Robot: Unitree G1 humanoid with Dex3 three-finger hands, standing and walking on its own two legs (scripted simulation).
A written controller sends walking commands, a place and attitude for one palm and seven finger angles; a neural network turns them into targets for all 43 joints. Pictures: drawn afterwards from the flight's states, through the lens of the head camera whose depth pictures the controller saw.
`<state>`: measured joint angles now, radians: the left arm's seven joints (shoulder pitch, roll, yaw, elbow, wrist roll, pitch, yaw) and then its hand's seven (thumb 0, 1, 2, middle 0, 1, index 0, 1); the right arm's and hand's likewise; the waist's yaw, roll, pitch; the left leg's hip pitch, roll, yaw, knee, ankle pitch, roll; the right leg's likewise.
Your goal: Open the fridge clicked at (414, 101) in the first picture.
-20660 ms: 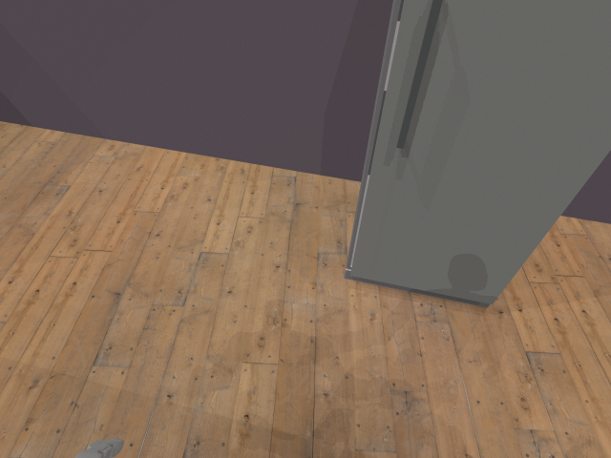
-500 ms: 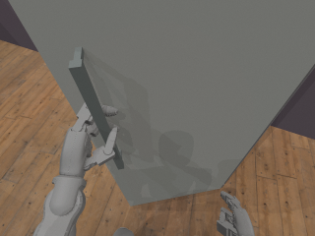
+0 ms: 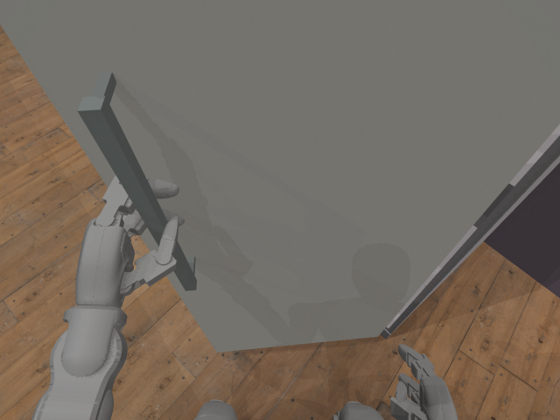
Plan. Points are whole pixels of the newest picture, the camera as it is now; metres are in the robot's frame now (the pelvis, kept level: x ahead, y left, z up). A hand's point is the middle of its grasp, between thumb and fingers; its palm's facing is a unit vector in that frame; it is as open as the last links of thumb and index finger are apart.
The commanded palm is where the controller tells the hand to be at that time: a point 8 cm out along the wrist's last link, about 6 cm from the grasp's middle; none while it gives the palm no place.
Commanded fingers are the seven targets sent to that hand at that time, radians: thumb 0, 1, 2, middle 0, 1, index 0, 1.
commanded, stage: walk backward, drawing the door open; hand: left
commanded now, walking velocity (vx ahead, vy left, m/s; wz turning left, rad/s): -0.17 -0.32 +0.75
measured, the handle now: (160, 214) +0.32 +0.17 +0.13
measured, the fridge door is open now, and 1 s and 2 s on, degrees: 56 88 79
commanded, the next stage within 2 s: stop walking and hold the door back in 0.52 s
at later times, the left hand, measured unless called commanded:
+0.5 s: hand out of the picture +0.12 +0.06 +0.14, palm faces +0.48 -0.83 -0.28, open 6.3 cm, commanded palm +0.06 +0.10 +0.14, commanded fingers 0.00 0.90 0.90 -0.45 -1.40 -0.45 -1.40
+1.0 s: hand out of the picture +0.08 +0.01 +0.14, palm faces +0.76 -0.56 -0.32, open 5.6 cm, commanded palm +0.03 +0.07 +0.13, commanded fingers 0.00 0.90 0.90 -0.45 -1.40 -0.45 -1.40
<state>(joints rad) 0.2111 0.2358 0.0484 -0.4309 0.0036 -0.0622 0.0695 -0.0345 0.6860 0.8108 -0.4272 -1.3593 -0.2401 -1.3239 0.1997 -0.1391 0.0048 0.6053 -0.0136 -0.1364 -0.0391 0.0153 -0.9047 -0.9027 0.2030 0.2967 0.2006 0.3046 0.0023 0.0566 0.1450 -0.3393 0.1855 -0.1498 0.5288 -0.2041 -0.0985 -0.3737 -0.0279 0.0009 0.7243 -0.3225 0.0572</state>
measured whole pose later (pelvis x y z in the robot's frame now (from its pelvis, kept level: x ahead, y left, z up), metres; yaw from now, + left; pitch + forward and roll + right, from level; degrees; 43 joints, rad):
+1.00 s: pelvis -0.09 -0.39 +0.02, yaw +35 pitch -2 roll +5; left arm -0.30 0.35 0.20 0.51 -0.03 -0.16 0.08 -0.05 0.64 0.84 -0.45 -1.40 -0.44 -1.40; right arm 0.17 -0.34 -0.04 0.69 0.01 -0.06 -0.07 0.01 -0.91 -0.90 0.20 0.30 0.20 0.30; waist 0.00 0.01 0.02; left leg -0.39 -0.03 0.04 0.95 -0.35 -0.03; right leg -0.28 -0.11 -0.16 0.41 -0.11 -0.05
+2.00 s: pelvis -0.12 -0.37 +0.00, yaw +26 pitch +1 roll -1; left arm -0.46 0.49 0.37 0.55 0.00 -0.20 0.01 -0.07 0.66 0.76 -0.45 -1.40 -0.37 -1.37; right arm 0.23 -0.22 0.04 0.62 0.01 -0.10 -0.06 0.01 -0.91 -0.90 0.20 0.30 0.20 0.30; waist -0.06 -0.03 0.07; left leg -0.36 0.08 0.11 0.59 -0.24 0.00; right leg -0.25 -0.01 -0.06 0.54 -0.27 0.01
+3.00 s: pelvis -0.15 -0.38 -0.01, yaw +24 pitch +6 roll -2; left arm -0.50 0.57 0.43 0.78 0.01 -0.28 -0.07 -0.01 -0.54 0.21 -0.32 -1.21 -0.28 -1.17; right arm 0.32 -0.26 0.05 0.68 0.00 -0.11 -0.11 0.01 -0.91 -0.90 0.20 0.30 0.20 0.30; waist -0.03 0.01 -0.05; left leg -0.59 0.02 -0.01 0.74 -0.27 0.01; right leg -0.50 0.02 -0.03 0.72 -0.33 0.00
